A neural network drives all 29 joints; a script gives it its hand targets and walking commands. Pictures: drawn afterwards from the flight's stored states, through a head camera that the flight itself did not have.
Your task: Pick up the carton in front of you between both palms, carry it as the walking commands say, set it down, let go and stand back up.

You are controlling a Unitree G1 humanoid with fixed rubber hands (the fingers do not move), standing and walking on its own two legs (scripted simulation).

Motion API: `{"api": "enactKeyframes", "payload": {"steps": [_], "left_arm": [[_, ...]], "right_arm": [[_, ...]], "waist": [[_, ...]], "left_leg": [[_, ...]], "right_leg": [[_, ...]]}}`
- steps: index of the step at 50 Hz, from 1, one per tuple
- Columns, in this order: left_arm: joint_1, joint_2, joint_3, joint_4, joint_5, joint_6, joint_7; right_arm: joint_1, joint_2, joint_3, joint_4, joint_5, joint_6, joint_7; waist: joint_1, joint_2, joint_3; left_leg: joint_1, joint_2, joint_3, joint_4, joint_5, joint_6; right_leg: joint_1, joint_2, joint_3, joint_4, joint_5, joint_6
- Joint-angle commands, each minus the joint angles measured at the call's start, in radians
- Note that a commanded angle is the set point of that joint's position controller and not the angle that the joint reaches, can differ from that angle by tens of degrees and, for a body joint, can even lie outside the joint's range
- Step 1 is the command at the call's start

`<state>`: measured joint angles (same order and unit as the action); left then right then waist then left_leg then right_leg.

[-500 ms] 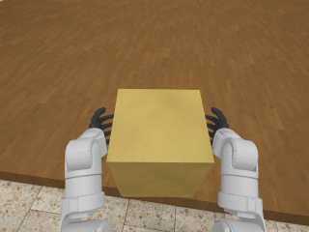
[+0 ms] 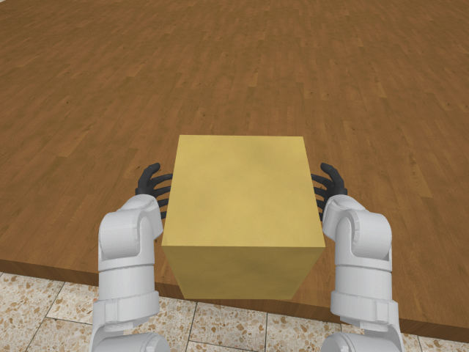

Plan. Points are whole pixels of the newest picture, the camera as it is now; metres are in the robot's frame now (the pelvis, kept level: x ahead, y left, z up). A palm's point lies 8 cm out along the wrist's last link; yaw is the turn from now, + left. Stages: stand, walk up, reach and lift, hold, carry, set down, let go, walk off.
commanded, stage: carry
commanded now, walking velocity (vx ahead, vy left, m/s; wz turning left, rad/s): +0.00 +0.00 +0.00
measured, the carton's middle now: (239, 223) +0.34 +0.00 +0.04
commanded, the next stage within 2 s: none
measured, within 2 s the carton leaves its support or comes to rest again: neither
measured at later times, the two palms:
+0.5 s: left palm (162, 154) +0.41 +0.14 +0.15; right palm (332, 149) +0.42 -0.16 +0.15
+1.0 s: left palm (183, 83) +0.67 +0.13 +0.14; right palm (310, 86) +0.65 -0.17 +0.15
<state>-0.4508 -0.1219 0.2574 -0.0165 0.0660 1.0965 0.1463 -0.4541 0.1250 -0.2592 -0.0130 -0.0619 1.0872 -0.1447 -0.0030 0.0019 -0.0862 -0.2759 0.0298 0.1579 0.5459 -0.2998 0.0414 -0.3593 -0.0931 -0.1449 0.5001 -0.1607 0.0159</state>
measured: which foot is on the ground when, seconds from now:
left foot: down 0.00-0.34, up 0.36-0.62, down 0.64-1.00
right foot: down 0.00-0.64, up 0.66-1.00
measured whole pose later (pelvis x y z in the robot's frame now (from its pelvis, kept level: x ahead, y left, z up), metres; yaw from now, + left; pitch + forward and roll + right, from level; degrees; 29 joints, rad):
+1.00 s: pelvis +0.33 +0.00 +0.00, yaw +1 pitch +5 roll -1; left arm -0.51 -0.11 0.28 -0.26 0.03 1.17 0.19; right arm -0.53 0.10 -0.23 -0.19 0.03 1.13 -0.19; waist -0.12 -0.01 -0.06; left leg -0.17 0.02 0.09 0.50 -0.42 0.04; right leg -1.05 -0.06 -0.06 1.80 -0.53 -0.06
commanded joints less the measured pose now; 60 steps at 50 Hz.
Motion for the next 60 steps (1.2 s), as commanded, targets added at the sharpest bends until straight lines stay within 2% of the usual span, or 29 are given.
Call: {"api": "enactKeyframes", "payload": {"steps": [1, 5, 8, 10, 13, 15, 16, 18, 20, 22, 29, 31, 32, 33, 34, 35, 37, 39, 43, 48, 50, 52, 53, 54, 56, 57, 58, 59, 60], "left_arm": [[-0.579, -0.751, -0.589, -0.061, -0.175, -0.014, -0.015], [-0.582, -0.751, -0.591, -0.066, -0.177, -0.015, -0.015], [-0.622, -0.753, -0.605, -0.103, -0.195, -0.018, -0.012], [-0.651, -0.737, -0.607, -0.125, -0.206, -0.018, -0.005], [-0.659, -0.684, -0.605, -0.154, -0.227, -0.007, 0.011], [-0.628, -0.639, -0.577, -0.146, -0.234, 0.009, 0.024], [-0.621, -0.620, -0.564, -0.144, -0.230, 0.015, 0.031], [-0.579, -0.557, -0.522, -0.115, -0.207, 0.032, 0.047], [-0.576, -0.536, -0.501, -0.121, -0.193, 0.051, 0.055], [-0.622, -0.567, -0.523, -0.153, -0.209, 0.059, 0.051], [-0.741, -0.677, -0.627, -0.221, -0.301, 0.046, 0.008], [-0.713, -0.674, -0.632, -0.195, -0.292, 0.052, 0.009], [-0.701, -0.665, -0.624, -0.180, -0.280, 0.057, 0.011], [-0.691, -0.668, -0.609, -0.169, -0.272, 0.067, 0.013], [-0.692, -0.661, -0.599, -0.154, -0.266, 0.072, 0.014], [-0.711, -0.681, -0.596, -0.158, -0.268, 0.072, 0.014], [-0.729, -0.732, -0.585, -0.169, -0.262, 0.063, 0.008], [-0.722, -0.756, -0.586, -0.186, -0.251, 0.046, 0.006], [-0.670, -0.698, -0.586, -0.243, -0.205, 0.023, 0.027], [-0.603, -0.588, -0.553, -0.244, -0.172, 0.052, 0.044], [-0.618, -0.571, -0.528, -0.215, -0.159, 0.066, 0.043], [-0.605, -0.557, -0.515, -0.182, -0.150, 0.074, 0.045], [-0.606, -0.561, -0.512, -0.166, -0.141, 0.078, 0.048], [-0.600, -0.572, -0.516, -0.158, -0.135, 0.078, 0.048], [-0.612, -0.615, -0.537, -0.136, -0.150, 0.073, 0.042], [-0.625, -0.653, -0.568, -0.169, -0.177, 0.066, 0.031], [-0.664, -0.700, -0.600, -0.202, -0.209, 0.054, 0.019], [-0.679, -0.707, -0.635, -0.232, -0.245, 0.035, 0.009], [-0.669, -0.758, -0.674, -0.206, -0.290, 0.027, -0.004]], "right_arm": [[-0.566, 0.755, 0.591, -0.054, 0.175, -0.008, 0.014], [-0.569, 0.755, 0.592, -0.059, 0.176, -0.009, 0.014], [-0.606, 0.749, 0.599, -0.091, 0.190, -0.010, 0.009], [-0.627, 0.728, 0.598, -0.117, 0.193, -0.008, 0.001], [-0.632, 0.663, 0.598, -0.157, 0.208, 0.000, -0.020], [-0.615, 0.624, 0.592, -0.165, 0.212, 0.014, -0.037], [-0.602, 0.611, 0.585, -0.169, 0.211, 0.024, -0.042], [-0.626, 0.596, 0.571, -0.169, 0.226, 0.047, -0.048], [-0.663, 0.595, 0.565, -0.149, 0.250, 0.063, -0.049], [-0.658, 0.624, 0.552, -0.124, 0.254, 0.068, -0.041], [-0.630, 0.657, 0.534, -0.128, 0.200, 0.065, -0.026], [-0.584, 0.632, 0.521, -0.111, 0.184, 0.070, -0.028], [-0.552, 0.619, 0.511, -0.097, 0.180, 0.074, -0.029], [-0.544, 0.582, 0.499, -0.090, 0.168, 0.074, -0.034], [-0.571, 0.584, 0.500, -0.097, 0.163, 0.074, -0.036], [-0.594, 0.605, 0.517, -0.134, 0.173, 0.073, -0.032], [-0.676, 0.679, 0.571, -0.213, 0.225, 0.062, -0.010], [-0.760, 0.732, 0.629, -0.279, 0.289, 0.043, 0.015], [-0.739, 0.707, 0.677, -0.334, 0.344, 0.026, 0.027], [-0.658, 0.625, 0.660, -0.272, 0.344, 0.052, 0.015], [-0.682, 0.631, 0.665, -0.246, 0.350, 0.064, 0.018], [-0.691, 0.634, 0.662, -0.222, 0.363, 0.070, 0.021], [-0.695, 0.643, 0.647, -0.218, 0.367, 0.069, 0.022], [-0.696, 0.657, 0.646, -0.218, 0.370, 0.070, 0.025], [-0.690, 0.681, 0.638, -0.204, 0.361, 0.068, 0.028], [-0.716, 0.684, 0.637, -0.226, 0.344, 0.059, 0.025], [-0.719, 0.679, 0.612, -0.226, 0.317, 0.051, 0.018], [-0.658, 0.706, 0.589, -0.256, 0.265, 0.038, 0.013], [-0.650, 0.678, 0.547, -0.225, 0.213, 0.033, 0.002]], "waist": [[-0.001, 0.005, -0.300], [-0.001, 0.008, -0.309], [-0.003, 0.071, -0.246], [-0.022, 0.110, -0.167], [-0.032, 0.135, -0.164], [-0.013, 0.095, -0.212], [-0.003, 0.041, -0.246], [0.033, -0.246, -0.235], [0.074, -0.210, -0.199], [0.072, -0.111, -0.245], [0.034, -0.152, -0.271], [-0.015, -0.077, -0.333], [-0.045, 0.012, -0.380], [-0.067, 0.263, -0.383], [-0.063, 0.318, -0.348], [-0.064, 0.242, -0.349], [-0.063, 0.100, -0.350], [-0.049, 0.093, -0.365], [-0.065, 0.148, -0.391], [-0.141, 0.106, -0.273], [-0.153, 0.064, -0.159], [-0.126, 0.037, -0.068], [-0.065, 0.044, -0.100], [-0.042, 0.077, -0.091], [0.056, 0.261, -0.260], [0.190, 0.331, -0.362], [0.284, 0.235, -0.469], [0.188, -0.221, -0.515], [0.088, -0.321, -0.660]], "left_leg": [[0.048, 0.138, -0.116, -0.108, 0.205, 0.006], [0.049, 0.133, -0.117, -0.126, 0.134, 0.008], [0.026, 0.158, -0.187, -0.262, -0.316, 0.033], [0.052, 0.217, -0.279, -0.324, -0.453, 0.075], [0.123, 0.249, -0.297, -0.290, -0.347, 0.126], [0.087, 0.195, -0.199, -0.184, -0.255, 0.097], [0.007, 0.149, -0.127, -0.100, -0.225, 0.061], [-0.301, 0.007, 0.002, 0.246, -0.227, -0.008], [-0.546, 0.009, -0.079, 0.426, -0.334, 0.009], [-0.566, 0.047, -0.118, 0.436, -0.240, 0.024], [-0.161, -0.026, -0.006, 0.035, 0.052, -0.008], [0.139, -0.059, 0.053, -0.085, 0.121, 0.005], [0.321, 0.042, -0.076, -0.103, 0.053, 0.027], [0.429, 0.287, -0.525, -0.212, 0.009, 0.117], [0.500, 0.362, -0.704, -0.226, 0.095, 0.223], [0.504, 0.365, -0.683, -0.173, 0.178, 0.250], [0.475, 0.316, -0.553, -0.143, 0.284, 0.213], [0.430, 0.281, -0.451, -0.153, 0.331, 0.174], [0.461, 0.259, -0.382, -0.140, 0.339, 0.204], [0.680, 0.351, -0.522, -0.149, 0.308, 0.286], [0.726, 0.357, -0.539, -0.165, 0.402, 0.252], [0.636, 0.312, -0.428, -0.253, 0.327, 0.179], [0.467, 0.256, -0.301, -0.352, 0.344, 0.139], [0.263, 0.210, -0.189, -0.450, 0.379, 0.114], [0.090, 0.167, -0.022, -0.229, 1.512, 0.116], [0.117, 0.172, -0.019, 0.054, 1.743, 0.080], [0.074, 0.131, -0.040, 0.438, 1.441, 0.010], [-0.205, -0.136, -0.111, 0.887, 0.217, -0.071], [-0.248, -0.186, -0.357, 1.133, 0.019, -0.029]], "right_leg": [[0.166, -0.079, 0.082, -0.033, 0.128, -0.014], [0.167, -0.071, 0.076, -0.039, 0.063, -0.014], [0.107, -0.005, 0.006, 0.004, -0.250, -0.002], [-0.003, 0.041, -0.047, 0.100, -0.287, 0.000], [-0.076, 0.042, -0.034, 0.106, -0.209, -0.022], [0.086, 0.052, -0.046, -0.027, -0.171, -0.044], [0.206, 0.013, 0.013, -0.045, -0.178, -0.064], [0.403, -0.216, 0.441, -0.201, -0.299, -0.188], [0.519, -0.314, 0.581, -0.205, -0.146, -0.290], [0.524, -0.301, 0.508, -0.202, -0.109, -0.273], [0.278, -0.138, 0.141, -0.154, 0.013, -0.156], [0.149, -0.087, 0.047, 0.037, 0.056, -0.097], [0.021, -0.054, -0.006, 0.219, 0.009, -0.050], [-0.223, 0.059, -0.042, 0.489, -0.228, 0.009], [-0.431, 0.115, 0.053, 0.640, -0.427, -0.006], [-0.499, 0.071, 0.115, 0.754, -0.418, -0.035], [-0.551, 0.031, 0.133, 0.819, -0.319, -0.057], [-0.527, 0.019, 0.122, 0.816, -0.239, -0.051], [-0.601, 0.044, 0.060, 0.881, -0.212, -0.047], [-1.117, 0.007, 0.119, 1.382, -0.399, -0.084], [-1.305, 0.010, 0.166, 1.556, -0.566, -0.101], [-1.281, -0.012, 0.127, 1.347, -0.627, -0.102], [-1.002, -0.040, 0.072, 1.090, -0.526, -0.106], [-0.684, -0.014, -0.011, 0.869, -0.413, -0.109], [-0.130, 0.172, -0.186, 0.766, -0.264, -0.136], [0.070, 0.233, -0.193, 0.623, -0.173, -0.136], [0.266, 0.241, -0.007, 0.389, -0.173, -0.149], [0.345, -0.085, 0.754, -0.012, -0.121, -0.258], [0.444, -0.146, 1.022, -0.051, 0.179, -0.296]]}}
